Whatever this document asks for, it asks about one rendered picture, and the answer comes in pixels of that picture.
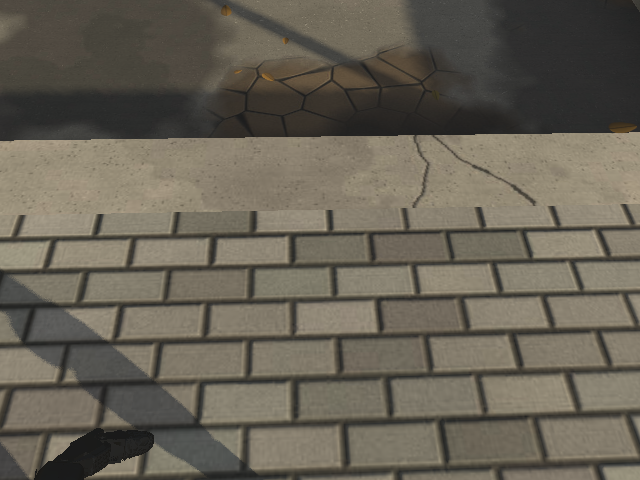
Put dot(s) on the robot left hand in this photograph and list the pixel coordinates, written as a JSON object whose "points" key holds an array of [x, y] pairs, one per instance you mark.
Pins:
{"points": [[94, 451]]}

